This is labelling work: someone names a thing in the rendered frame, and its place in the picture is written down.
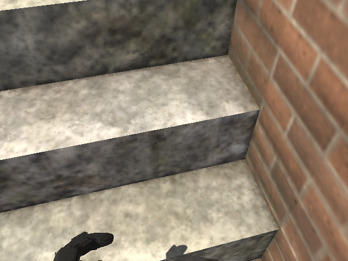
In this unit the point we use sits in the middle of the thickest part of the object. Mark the robot left hand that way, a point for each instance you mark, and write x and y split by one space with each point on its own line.
82 244

